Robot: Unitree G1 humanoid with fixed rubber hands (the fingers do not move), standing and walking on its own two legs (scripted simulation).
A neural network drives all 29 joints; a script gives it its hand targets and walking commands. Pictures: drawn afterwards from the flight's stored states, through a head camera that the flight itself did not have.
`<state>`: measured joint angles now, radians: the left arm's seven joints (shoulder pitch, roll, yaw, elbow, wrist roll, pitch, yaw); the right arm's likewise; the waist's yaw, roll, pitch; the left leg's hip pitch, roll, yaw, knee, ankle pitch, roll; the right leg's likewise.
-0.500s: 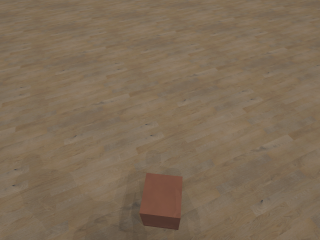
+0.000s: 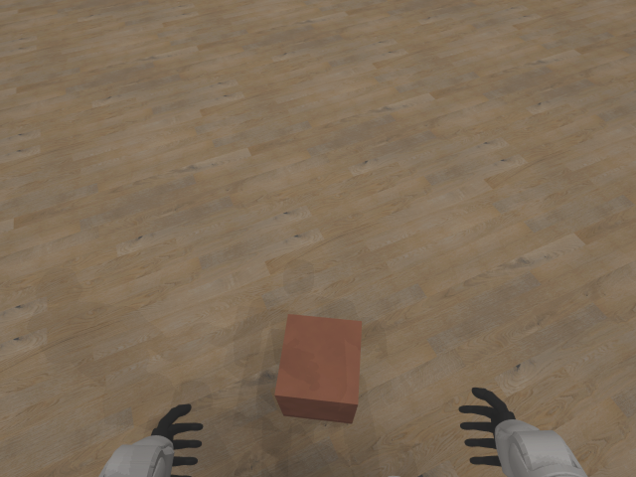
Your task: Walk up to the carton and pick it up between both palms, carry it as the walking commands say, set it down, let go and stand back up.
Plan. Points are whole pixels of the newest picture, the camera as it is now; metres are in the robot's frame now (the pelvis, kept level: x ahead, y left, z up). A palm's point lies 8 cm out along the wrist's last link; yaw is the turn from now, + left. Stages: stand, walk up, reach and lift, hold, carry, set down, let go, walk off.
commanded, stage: reach and lift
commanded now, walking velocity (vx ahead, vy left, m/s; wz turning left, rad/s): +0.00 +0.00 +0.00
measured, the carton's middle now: (321, 370) +0.42 +0.02 -0.63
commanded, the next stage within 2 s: none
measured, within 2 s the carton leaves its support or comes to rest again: neither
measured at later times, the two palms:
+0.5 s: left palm (181, 447) +0.18 +0.22 -0.15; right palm (480, 450) +0.17 -0.20 -0.15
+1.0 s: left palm (211, 344) +0.34 +0.21 -0.18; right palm (440, 352) +0.32 -0.18 -0.18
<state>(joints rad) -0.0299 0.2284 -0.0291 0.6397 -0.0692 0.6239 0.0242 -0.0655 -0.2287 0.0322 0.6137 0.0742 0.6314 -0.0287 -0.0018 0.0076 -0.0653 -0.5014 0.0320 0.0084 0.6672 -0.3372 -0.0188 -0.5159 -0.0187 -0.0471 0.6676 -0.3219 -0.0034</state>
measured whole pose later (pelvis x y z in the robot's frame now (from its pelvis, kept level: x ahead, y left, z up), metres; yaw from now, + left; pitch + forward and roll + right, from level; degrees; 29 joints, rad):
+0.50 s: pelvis -0.05 +0.02 -0.04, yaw -1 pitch +17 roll +0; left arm -0.09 0.11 0.09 0.44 0.04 0.49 -0.01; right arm -0.11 -0.14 -0.13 0.45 -0.02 0.48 0.03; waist 0.00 0.01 -0.02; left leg -0.87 -0.01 -0.03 0.95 -0.38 -0.01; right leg -0.89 -0.01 0.03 0.93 -0.35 0.02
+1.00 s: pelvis -0.07 +0.01 -0.08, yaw -2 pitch +30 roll +0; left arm -0.76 0.20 0.23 0.80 0.00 0.30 0.00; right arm -0.72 -0.13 -0.21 0.70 0.00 0.33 -0.11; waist 0.00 0.00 0.00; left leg -1.24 -0.01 -0.03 1.10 -0.37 -0.02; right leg -1.26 0.00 0.04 1.08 -0.34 0.02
